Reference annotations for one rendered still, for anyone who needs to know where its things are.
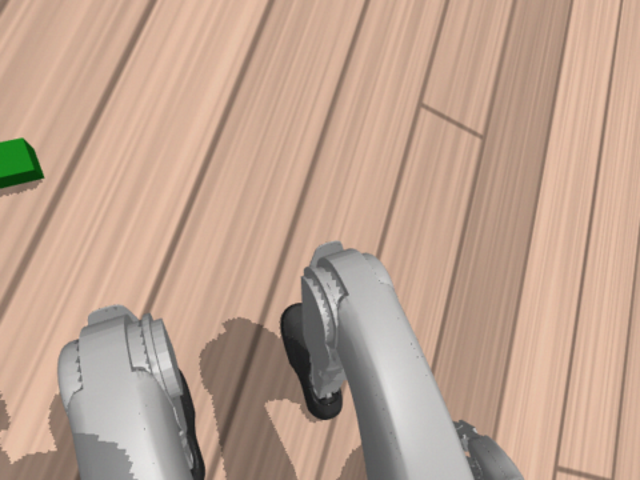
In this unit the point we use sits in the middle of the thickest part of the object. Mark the left robot foot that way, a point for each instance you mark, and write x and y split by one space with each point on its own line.
198 470

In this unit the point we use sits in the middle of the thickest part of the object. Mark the right robot hand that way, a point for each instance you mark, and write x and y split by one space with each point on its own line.
488 461

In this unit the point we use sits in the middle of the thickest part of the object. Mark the small box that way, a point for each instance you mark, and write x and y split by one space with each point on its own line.
18 163

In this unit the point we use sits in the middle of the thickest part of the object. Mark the right robot foot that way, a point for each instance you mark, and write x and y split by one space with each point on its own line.
299 359

